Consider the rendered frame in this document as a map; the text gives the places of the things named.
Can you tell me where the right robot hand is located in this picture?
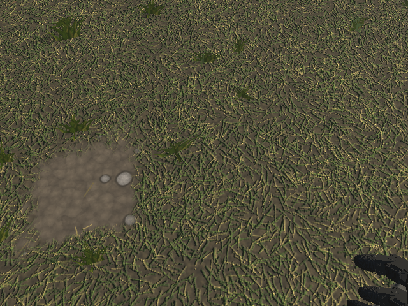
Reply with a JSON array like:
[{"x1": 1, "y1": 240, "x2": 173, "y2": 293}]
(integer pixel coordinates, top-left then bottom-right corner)
[{"x1": 347, "y1": 254, "x2": 408, "y2": 306}]

